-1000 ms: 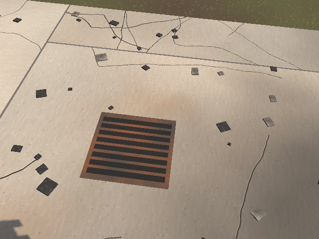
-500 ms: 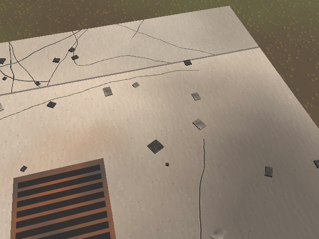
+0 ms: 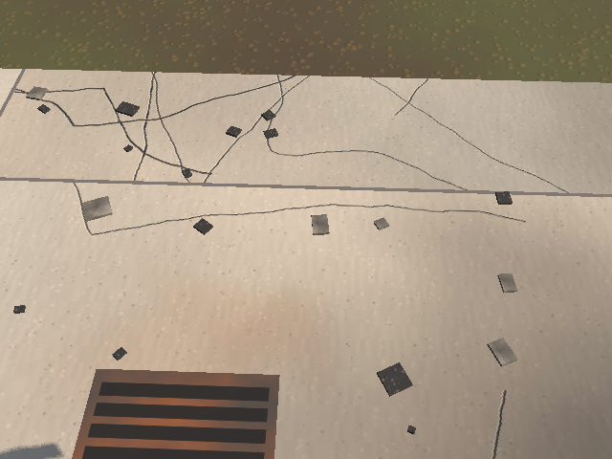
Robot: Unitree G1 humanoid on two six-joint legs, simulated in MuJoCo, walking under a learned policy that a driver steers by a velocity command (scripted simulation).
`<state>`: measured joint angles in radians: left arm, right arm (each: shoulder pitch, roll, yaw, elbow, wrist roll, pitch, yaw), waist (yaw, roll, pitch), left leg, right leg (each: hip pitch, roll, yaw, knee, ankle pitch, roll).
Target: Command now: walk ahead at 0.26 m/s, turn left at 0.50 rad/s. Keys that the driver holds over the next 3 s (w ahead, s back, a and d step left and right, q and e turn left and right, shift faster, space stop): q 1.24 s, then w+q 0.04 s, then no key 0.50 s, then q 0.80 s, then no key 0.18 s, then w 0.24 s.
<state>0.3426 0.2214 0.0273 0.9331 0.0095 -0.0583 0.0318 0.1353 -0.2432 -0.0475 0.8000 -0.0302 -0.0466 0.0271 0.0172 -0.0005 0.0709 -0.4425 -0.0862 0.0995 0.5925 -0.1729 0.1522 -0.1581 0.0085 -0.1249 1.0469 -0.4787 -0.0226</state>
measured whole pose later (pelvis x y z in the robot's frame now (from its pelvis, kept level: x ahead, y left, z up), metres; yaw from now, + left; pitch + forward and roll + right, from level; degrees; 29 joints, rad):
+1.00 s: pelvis +0.12 -0.05 +0.02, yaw +36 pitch -1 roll +0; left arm 0.23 0.29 0.04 0.73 0.03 0.02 0.02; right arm 0.17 -0.30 -0.06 0.72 0.00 0.09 0.05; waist 0.02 0.00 0.09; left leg -0.32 -0.01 0.02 0.77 -0.44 -0.02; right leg -0.22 -0.07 -0.16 0.49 -0.25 -0.02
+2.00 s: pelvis +0.13 -0.03 +0.02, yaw +56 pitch -2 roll -1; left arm 0.18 0.30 0.04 0.81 0.02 0.04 0.04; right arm 0.23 -0.31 -0.04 0.90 -0.01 0.04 0.00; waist -0.01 0.00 0.06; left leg -0.29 -0.06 -0.08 0.73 -0.44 0.04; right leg -0.20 0.02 -0.07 0.51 -0.29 -0.04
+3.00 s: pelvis +0.16 +0.01 +0.03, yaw +81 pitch +0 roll +1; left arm 0.33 0.26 0.02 0.86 0.02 -0.02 0.01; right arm 0.23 -0.32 -0.04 0.92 -0.04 0.02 0.03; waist 0.02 0.04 0.01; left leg -0.39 -0.05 -0.07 0.89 -0.32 -0.02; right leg -0.10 0.04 0.06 0.29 -0.19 -0.07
